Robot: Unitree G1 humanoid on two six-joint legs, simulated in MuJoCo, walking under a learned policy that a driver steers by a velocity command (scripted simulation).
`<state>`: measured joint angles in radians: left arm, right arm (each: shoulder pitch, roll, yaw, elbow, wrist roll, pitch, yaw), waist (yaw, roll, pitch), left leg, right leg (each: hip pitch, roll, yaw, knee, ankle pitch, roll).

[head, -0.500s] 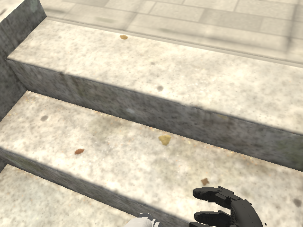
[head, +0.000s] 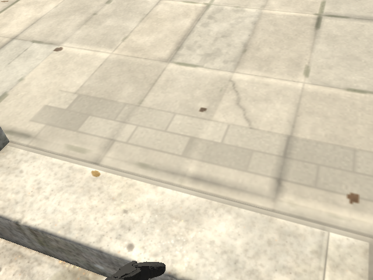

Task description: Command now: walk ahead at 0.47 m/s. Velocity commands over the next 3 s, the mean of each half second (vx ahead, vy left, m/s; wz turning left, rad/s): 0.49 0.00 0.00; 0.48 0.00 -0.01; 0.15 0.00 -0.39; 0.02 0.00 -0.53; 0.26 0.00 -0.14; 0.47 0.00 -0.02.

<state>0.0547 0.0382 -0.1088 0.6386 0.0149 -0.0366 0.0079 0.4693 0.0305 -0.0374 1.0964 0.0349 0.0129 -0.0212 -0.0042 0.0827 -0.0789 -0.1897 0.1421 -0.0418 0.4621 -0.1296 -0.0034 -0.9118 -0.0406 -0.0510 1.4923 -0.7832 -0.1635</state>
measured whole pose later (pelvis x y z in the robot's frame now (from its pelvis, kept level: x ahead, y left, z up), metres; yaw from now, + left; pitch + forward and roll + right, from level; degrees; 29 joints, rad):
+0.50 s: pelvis +0.20 +0.09 +0.13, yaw +2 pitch +1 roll -2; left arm 0.45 0.20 0.05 1.00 -0.01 -0.03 0.03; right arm 0.31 -0.21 -0.05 0.81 0.00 -0.03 0.03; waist -0.03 -0.02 -0.11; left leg -0.48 0.08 0.05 0.72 -0.26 0.03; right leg -0.15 -0.18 -0.09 0.70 -0.46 -0.01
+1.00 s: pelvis +0.43 +0.12 +0.19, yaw +3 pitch +4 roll -5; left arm -0.19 0.04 -0.12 0.66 -0.03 -0.07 -0.06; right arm 0.60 -0.02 0.05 1.12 -0.02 -0.03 -0.03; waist -0.05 0.02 -0.05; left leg 0.09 0.10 0.06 0.14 -0.14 0.04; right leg -0.97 0.01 -0.23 1.32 -0.46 -0.15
